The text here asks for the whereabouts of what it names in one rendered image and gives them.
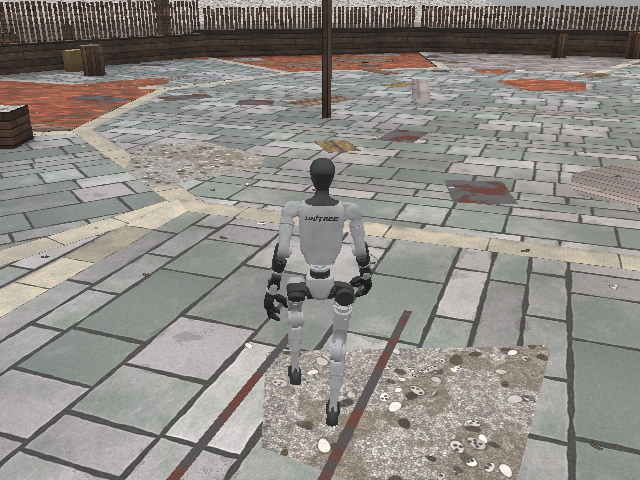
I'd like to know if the robot left forearm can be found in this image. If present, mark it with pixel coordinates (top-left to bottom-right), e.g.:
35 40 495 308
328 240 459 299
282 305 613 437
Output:
266 243 287 295

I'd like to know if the robot right thigh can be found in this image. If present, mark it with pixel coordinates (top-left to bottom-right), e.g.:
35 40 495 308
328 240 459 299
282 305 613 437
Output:
329 281 354 362

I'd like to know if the humanoid robot head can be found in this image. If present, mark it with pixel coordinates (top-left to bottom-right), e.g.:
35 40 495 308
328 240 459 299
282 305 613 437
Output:
305 158 339 206

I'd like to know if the robot left upper arm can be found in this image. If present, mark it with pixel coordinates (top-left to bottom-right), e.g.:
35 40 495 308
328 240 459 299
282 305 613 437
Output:
277 201 301 258

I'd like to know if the robot right forearm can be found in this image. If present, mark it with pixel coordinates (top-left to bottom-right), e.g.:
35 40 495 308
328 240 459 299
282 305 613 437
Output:
356 241 372 280

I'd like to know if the robot right hand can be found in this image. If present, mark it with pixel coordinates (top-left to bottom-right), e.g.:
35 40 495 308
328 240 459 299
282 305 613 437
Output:
349 276 372 297

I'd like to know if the robot left hand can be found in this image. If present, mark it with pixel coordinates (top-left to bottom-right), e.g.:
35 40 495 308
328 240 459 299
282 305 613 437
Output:
264 292 288 321

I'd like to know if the robot right upper arm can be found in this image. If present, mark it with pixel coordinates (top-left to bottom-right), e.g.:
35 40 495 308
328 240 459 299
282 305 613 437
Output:
342 202 367 257

